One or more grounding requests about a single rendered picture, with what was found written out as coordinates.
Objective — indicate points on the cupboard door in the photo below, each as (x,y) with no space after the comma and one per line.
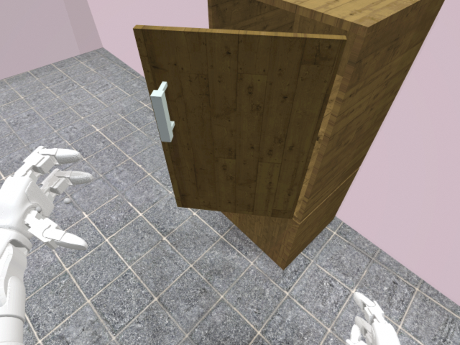
(247,107)

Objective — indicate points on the robot left hand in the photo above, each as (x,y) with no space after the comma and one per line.
(20,195)

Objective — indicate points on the robot right hand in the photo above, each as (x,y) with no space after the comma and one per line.
(377,331)

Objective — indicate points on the left robot forearm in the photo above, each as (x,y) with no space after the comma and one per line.
(14,248)

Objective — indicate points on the handle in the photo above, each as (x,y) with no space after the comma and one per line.
(159,103)

